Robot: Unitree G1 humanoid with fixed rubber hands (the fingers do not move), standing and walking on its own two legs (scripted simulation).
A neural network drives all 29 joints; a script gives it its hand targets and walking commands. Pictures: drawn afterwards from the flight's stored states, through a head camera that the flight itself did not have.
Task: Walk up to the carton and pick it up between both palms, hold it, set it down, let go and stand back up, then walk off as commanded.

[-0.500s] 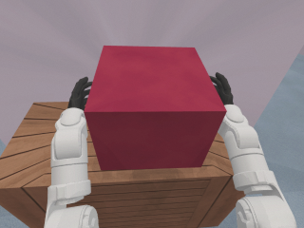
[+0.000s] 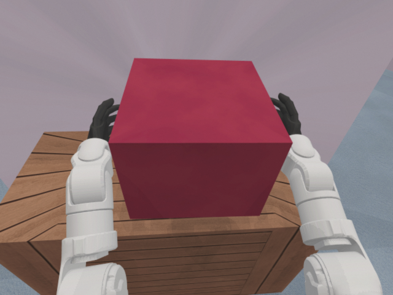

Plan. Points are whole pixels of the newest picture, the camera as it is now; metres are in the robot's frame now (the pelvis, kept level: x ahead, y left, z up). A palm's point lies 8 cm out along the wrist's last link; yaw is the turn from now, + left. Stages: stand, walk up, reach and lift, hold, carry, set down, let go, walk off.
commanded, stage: hold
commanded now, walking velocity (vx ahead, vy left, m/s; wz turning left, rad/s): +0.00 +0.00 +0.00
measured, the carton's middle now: (195, 134) +0.40 +0.00 +0.14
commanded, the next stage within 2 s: set down in 1.48 s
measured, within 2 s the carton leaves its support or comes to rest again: neither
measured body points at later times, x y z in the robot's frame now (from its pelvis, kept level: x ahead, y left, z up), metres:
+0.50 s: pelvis +0.00 +0.00 +0.00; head -0.04 +0.02 +0.45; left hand +0.37 +0.19 +0.18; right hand +0.37 -0.18 +0.18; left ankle +0.04 +0.13 -0.75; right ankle -0.01 -0.12 -0.75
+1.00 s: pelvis +0.00 +0.00 +0.00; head -0.04 +0.02 +0.45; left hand +0.36 +0.18 +0.18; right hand +0.37 -0.18 +0.19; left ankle +0.04 +0.13 -0.75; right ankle -0.01 -0.12 -0.75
